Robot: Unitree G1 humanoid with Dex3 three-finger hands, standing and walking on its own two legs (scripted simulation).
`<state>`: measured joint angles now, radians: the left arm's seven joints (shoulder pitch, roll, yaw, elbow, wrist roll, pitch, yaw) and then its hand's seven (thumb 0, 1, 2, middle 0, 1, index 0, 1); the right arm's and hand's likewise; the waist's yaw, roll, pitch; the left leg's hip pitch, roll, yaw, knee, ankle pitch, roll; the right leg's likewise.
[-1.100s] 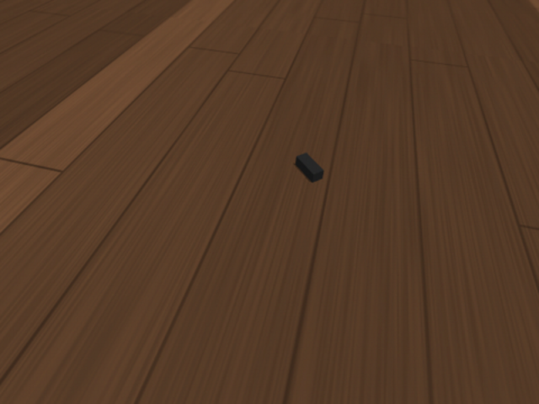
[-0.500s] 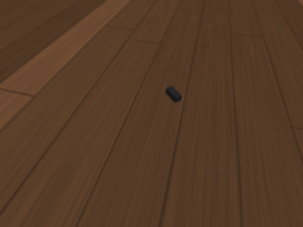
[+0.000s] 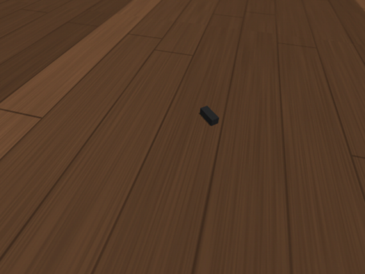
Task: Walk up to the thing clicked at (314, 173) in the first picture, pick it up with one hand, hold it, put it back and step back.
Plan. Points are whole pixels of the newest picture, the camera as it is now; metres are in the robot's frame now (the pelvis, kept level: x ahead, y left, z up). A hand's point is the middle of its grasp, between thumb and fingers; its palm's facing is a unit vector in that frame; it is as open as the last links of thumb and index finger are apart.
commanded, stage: stand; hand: left
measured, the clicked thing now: (209, 115) +1.42 -0.26 -0.75
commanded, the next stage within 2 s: walk up in 0.02 s
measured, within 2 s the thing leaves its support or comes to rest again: neither
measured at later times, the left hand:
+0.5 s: hand (100, 256) +0.21 +0.21 -0.14, palm faces -0.24 -0.85 -0.47, open 7.4 cm
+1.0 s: hand (146, 130) +0.66 +0.13 -0.15, palm faces -0.57 -0.67 -0.47, open 7.4 cm
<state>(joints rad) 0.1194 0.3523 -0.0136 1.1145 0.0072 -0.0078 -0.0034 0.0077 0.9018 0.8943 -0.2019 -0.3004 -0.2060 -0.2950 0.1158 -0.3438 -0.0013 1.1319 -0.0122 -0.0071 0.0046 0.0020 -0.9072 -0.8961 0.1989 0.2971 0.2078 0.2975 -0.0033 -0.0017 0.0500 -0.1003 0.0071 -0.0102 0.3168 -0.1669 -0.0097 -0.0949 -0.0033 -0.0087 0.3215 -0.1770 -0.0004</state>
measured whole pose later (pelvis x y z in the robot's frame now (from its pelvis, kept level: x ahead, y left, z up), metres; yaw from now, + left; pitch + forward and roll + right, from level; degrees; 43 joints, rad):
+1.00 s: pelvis +0.39 -0.05 -0.02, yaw -34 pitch -1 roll -1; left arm 0.24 0.50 0.05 0.89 -0.04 -0.08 0.03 0.01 0.90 0.89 -0.20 -0.30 -0.21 -0.29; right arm 0.29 -0.39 -0.10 0.78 -0.04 -0.02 0.09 0.00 -0.91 -0.90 0.20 0.30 0.21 0.30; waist -0.10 -0.01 0.10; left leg -0.28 0.07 0.15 0.57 -0.27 0.03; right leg -0.51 -0.04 0.00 1.13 -0.33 -0.04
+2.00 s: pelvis +0.82 +0.00 -0.03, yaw -52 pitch -1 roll +0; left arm 0.26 0.42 0.04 0.86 -0.03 -0.06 0.08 0.01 0.90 0.89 -0.20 -0.30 -0.21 -0.30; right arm 0.36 -0.40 -0.09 0.73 -0.07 0.05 0.06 0.00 -0.90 -0.90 0.20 0.30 0.21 0.30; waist -0.10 0.04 0.14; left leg -0.22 -0.03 0.21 0.61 -0.38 0.11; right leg -0.51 0.01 -0.09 0.82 -0.27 -0.03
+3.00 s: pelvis +1.06 +0.05 -0.03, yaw -63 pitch -3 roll +0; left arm 0.10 0.36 0.03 0.86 0.00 0.00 0.00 0.01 0.90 0.89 -0.20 -0.30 -0.21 -0.30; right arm 0.26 -0.37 -0.02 0.88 0.01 -0.03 -0.04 0.00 -0.91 -0.90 0.20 0.30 0.21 0.30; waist -0.02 -0.03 0.17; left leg -0.36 0.04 0.03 1.02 -0.64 0.02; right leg -0.39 0.02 0.00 0.73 -0.29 -0.05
